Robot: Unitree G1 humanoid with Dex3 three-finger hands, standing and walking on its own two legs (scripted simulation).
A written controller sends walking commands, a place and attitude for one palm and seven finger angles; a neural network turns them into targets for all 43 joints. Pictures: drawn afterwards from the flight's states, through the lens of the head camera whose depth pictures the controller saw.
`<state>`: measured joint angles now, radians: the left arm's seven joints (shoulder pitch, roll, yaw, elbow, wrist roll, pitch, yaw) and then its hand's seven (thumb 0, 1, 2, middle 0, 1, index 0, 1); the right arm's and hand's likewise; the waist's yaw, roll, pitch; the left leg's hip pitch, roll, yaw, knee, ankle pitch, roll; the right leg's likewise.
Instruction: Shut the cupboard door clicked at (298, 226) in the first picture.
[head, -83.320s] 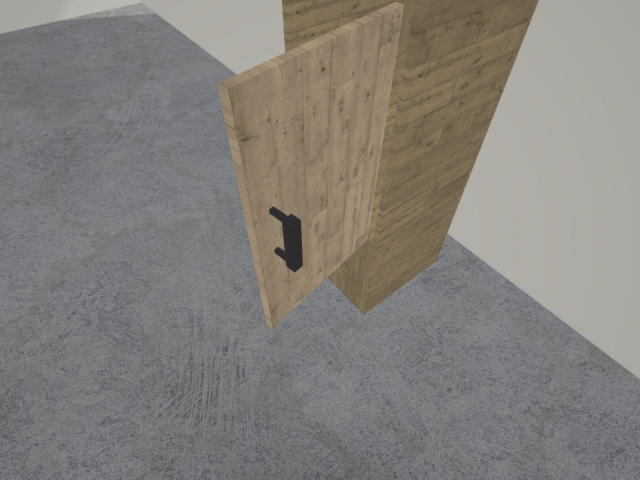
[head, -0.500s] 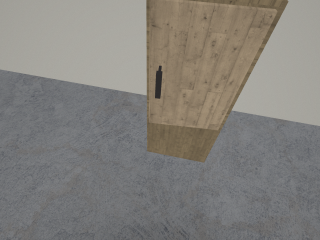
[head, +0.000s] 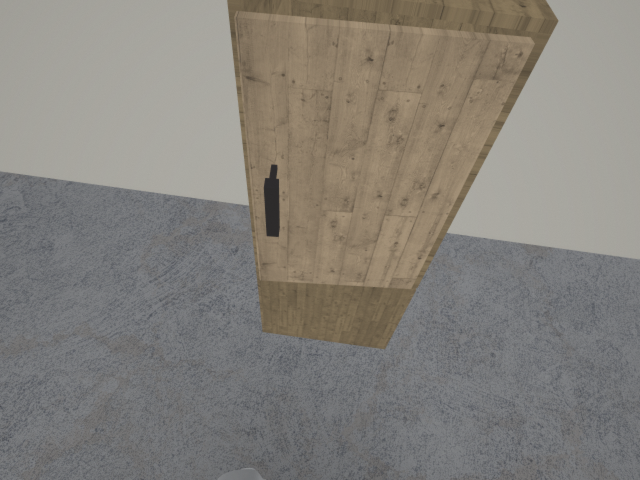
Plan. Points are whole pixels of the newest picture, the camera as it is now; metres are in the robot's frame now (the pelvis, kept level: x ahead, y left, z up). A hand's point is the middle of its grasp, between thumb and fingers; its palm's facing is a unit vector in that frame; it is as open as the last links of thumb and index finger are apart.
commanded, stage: take the last steps up to it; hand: left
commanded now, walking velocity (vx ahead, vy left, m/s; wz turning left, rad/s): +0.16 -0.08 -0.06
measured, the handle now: (273, 201) +0.54 +0.11 -0.02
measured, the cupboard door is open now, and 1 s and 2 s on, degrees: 5 5 5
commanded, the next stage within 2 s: come to a stop and stand still in 0.04 s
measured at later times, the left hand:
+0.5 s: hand (230, 434) +0.20 +0.13 -0.15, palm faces +0.01 -0.98 -0.21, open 7.4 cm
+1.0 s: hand out of the picture +0.07 +0.18 -0.15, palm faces +0.02 -0.97 -0.24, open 7.4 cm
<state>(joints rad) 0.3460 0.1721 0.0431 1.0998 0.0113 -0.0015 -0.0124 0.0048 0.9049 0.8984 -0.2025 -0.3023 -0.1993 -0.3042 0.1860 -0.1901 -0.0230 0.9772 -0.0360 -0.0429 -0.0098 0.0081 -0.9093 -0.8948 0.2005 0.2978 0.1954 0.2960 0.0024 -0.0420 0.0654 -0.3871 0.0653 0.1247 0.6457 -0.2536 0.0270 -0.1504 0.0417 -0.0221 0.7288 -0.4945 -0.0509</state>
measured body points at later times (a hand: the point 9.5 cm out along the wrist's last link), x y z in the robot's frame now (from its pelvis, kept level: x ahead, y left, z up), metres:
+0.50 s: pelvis +0.10 -0.04 +0.01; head +0.14 -0.05 +0.46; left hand +0.20 +0.19 -0.13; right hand +0.13 -0.29 -0.14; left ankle +0.05 +0.07 -0.67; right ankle +0.13 -0.17 -0.72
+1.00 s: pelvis +0.07 -0.01 +0.02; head +0.09 -0.02 +0.47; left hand +0.07 +0.23 -0.13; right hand +0.13 -0.24 -0.14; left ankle +0.09 +0.09 -0.72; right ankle +0.02 -0.13 -0.72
